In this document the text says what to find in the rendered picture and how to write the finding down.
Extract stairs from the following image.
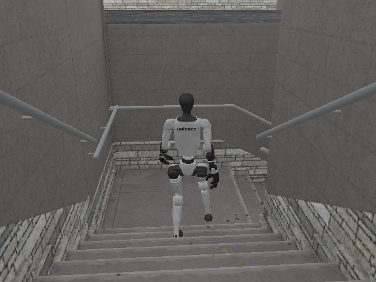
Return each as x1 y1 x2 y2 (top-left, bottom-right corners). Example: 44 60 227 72
234 175 266 223
33 223 371 282

